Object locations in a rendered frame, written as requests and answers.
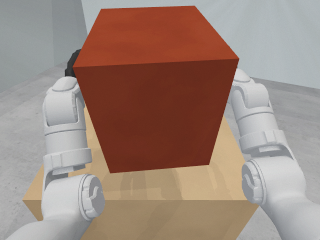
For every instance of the carton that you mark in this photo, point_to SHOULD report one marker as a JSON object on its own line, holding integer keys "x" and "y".
{"x": 155, "y": 81}

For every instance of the robot right upper arm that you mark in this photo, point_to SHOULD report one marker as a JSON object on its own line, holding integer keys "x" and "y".
{"x": 277, "y": 185}

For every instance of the right robot forearm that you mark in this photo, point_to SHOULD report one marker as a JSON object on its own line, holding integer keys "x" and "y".
{"x": 254, "y": 115}

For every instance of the left robot hand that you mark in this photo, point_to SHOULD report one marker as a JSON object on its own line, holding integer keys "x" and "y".
{"x": 69, "y": 72}

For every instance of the robot left upper arm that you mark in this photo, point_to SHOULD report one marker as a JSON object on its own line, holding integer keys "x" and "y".
{"x": 69, "y": 206}

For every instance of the left robot forearm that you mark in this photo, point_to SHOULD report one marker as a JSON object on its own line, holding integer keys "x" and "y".
{"x": 64, "y": 128}

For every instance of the pedestal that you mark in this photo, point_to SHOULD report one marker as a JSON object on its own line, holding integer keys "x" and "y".
{"x": 203, "y": 202}

